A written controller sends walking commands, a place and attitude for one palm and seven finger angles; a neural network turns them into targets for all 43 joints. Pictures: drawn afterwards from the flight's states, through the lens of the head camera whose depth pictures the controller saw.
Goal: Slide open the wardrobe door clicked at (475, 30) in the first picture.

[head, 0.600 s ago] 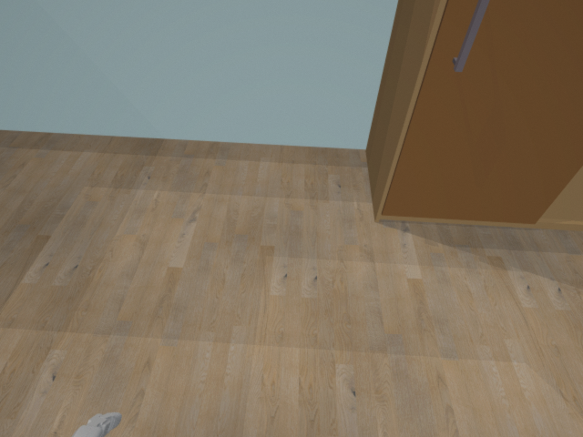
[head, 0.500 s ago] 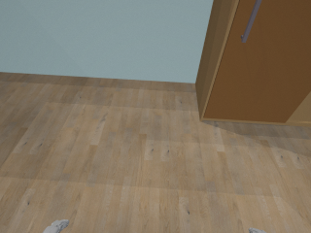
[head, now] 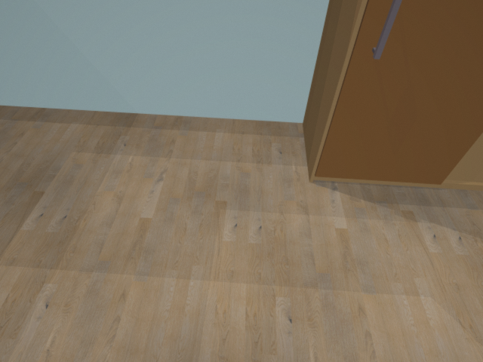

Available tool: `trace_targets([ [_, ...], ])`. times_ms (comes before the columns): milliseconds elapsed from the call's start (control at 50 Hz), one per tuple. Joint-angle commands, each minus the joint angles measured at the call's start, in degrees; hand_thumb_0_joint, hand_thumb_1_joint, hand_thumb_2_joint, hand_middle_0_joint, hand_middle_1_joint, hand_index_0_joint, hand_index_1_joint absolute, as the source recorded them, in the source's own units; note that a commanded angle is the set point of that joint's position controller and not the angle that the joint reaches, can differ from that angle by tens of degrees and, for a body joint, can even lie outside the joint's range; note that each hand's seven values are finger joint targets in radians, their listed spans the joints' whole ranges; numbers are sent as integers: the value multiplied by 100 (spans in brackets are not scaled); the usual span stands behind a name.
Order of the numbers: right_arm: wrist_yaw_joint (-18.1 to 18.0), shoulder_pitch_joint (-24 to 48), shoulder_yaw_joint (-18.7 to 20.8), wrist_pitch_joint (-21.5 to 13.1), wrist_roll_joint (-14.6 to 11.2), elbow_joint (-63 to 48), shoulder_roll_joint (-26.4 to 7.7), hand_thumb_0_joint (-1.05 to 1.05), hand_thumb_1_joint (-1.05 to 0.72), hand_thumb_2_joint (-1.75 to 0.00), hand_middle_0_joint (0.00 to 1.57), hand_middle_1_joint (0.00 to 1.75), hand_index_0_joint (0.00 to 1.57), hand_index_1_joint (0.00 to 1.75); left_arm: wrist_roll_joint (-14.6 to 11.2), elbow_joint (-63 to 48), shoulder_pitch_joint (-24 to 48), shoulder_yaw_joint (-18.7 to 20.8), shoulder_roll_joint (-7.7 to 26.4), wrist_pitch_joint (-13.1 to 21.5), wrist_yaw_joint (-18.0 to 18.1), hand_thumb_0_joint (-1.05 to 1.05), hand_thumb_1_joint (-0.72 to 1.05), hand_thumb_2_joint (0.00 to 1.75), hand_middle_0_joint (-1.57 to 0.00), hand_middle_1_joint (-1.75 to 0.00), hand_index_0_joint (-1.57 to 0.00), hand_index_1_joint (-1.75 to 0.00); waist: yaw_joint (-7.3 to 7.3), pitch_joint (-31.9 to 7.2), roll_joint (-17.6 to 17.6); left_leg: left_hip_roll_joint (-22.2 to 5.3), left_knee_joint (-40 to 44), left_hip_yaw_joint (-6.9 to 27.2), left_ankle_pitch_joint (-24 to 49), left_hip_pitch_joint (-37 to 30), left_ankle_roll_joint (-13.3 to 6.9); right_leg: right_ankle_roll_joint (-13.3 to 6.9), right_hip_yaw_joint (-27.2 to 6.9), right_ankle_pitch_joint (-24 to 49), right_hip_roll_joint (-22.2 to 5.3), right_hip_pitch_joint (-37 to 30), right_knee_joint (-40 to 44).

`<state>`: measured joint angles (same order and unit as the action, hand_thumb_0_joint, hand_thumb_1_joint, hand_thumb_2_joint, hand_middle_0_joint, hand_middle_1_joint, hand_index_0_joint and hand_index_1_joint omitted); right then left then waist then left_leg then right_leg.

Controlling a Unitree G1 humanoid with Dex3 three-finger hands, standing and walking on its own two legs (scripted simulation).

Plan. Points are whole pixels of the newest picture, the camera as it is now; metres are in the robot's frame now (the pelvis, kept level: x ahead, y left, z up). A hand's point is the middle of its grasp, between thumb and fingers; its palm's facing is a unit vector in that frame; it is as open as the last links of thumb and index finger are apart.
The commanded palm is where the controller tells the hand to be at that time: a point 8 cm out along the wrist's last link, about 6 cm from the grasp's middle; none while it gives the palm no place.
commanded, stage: stand and wait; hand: left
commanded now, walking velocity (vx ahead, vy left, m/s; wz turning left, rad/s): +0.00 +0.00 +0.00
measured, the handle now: (386, 23) +1.16 -0.44 +0.10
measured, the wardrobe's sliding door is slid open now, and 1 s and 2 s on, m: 0.00 0.00 0.00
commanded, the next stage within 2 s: look at it before walking up in 0.22 s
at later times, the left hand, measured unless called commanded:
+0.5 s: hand out of the picture +0.08 +0.24 -0.15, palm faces -0.05 -0.94 -0.34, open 7.4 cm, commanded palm none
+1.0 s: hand out of the picture +0.09 +0.24 -0.15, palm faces -0.05 -0.94 -0.34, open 7.4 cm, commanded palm none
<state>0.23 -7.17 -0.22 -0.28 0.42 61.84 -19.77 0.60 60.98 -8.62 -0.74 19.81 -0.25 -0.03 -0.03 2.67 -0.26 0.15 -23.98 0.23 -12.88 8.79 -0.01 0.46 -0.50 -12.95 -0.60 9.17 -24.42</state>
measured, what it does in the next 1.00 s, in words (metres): stands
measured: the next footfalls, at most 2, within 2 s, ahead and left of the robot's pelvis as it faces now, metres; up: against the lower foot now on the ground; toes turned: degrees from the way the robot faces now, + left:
left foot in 1.90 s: +0.04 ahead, +0.10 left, +0.00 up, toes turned -29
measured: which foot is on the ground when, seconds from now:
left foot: down 0.00-1.00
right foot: down 0.00-1.00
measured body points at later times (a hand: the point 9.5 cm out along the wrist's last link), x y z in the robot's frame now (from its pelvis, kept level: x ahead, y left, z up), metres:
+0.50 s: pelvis -0.01 -0.01 +0.00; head +0.00 -0.01 +0.45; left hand +0.08 +0.29 -0.13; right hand +0.07 -0.30 -0.13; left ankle +0.00 +0.12 -0.74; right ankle +0.00 -0.12 -0.74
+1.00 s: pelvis +0.00 -0.01 +0.00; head +0.01 -0.01 +0.45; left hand +0.09 +0.29 -0.13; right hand +0.08 -0.31 -0.13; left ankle +0.00 +0.12 -0.74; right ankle +0.00 -0.12 -0.74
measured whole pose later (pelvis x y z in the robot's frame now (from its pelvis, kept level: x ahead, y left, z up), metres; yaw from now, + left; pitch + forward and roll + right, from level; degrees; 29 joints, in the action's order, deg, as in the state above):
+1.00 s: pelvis +0.00 -0.01 +0.00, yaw -1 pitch -2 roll +0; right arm 0.2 -5.9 -0.4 -0.7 0.3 63.6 -19.6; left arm 0.7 62.1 -7.3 -0.7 19.6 0.4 0.1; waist 0.0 2.4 -0.1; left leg -0.8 -21.0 -0.3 -11.7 7.1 0.8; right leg -0.2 -1.0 -11.6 0.4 7.9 -21.7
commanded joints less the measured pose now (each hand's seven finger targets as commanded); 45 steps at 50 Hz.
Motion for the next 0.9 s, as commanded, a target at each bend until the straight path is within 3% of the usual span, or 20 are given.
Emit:
trace_targets([
  [0,-88,370,252,-163,9,-344,-1163,0,-90,-90,20,30,20,30,-9,-348,336,265,1170,157,61,0,90,90,-20,-30,-20,-30,-2,-468,24,-637,488,581,562,6,-199,-229,-574,437,-614,-24,465],
  [380,-72,273,239,-156,8,-180,-1163,0,-90,-90,20,30,20,30,7,-258,360,267,1169,165,61,0,90,90,-20,-30,-20,-30,-5,-324,-35,-662,632,577,311,44,-162,-222,-664,108,-586,121,638],
  [880,-90,354,226,-161,-9,-145,-1162,0,-90,-90,20,30,20,30,-2,-215,318,263,1183,201,79,0,90,90,-20,-30,-20,-30,-1,-522,13,-711,564,492,1017,-283,-133,-230,-612,1100,-632,-134,594],
])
